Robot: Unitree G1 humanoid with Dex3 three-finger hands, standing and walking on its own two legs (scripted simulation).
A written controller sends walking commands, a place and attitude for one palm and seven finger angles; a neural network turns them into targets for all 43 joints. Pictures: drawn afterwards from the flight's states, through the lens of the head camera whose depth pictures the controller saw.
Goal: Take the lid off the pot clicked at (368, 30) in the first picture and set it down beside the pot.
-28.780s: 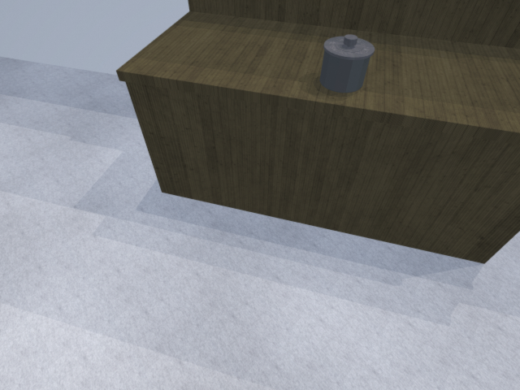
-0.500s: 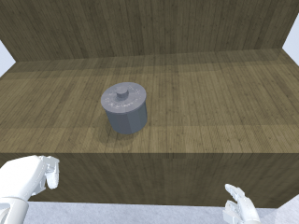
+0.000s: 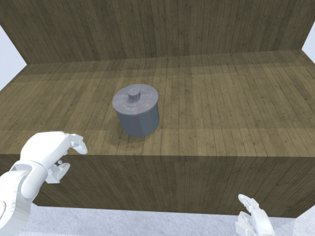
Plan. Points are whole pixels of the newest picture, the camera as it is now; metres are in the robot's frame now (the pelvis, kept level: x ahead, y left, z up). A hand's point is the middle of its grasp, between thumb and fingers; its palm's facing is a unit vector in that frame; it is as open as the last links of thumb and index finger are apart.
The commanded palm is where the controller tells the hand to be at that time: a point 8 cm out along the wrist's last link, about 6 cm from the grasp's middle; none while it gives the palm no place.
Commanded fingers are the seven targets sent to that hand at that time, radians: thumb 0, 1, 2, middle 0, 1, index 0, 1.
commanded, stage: reach forward and open the fingers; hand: left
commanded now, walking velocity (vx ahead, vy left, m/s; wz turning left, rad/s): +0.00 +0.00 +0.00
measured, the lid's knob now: (134, 93) +0.54 +0.16 +0.07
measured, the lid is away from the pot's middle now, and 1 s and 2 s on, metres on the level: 0.00 0.00 0.00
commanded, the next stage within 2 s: move the open hand above the knob in 0.36 s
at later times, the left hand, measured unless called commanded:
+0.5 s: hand (71, 136) +0.30 +0.24 +0.14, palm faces -0.12 -0.05 -0.99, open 10.1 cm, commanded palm +0.29 +0.24 +0.20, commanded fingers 0.00 -0.30 1.45 -0.84 -0.08 -0.84 -0.08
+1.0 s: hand (94, 119) +0.35 +0.21 +0.14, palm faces -0.21 -0.05 -0.98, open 10.1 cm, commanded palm +0.35 +0.20 +0.20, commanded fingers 0.00 -0.30 1.45 -0.84 -0.08 -0.84 -0.08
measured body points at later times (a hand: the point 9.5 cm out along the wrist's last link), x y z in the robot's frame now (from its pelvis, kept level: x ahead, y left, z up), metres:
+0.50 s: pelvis +0.00 +0.00 +0.00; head +0.00 -0.05 +0.45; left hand +0.30 +0.24 +0.19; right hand +0.20 -0.22 -0.10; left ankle -0.01 +0.12 -0.74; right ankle +0.03 -0.14 -0.74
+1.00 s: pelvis +0.00 -0.01 +0.00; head +0.01 -0.06 +0.44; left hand +0.36 +0.21 +0.19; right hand +0.20 -0.23 -0.11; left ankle -0.01 +0.12 -0.74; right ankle +0.03 -0.14 -0.74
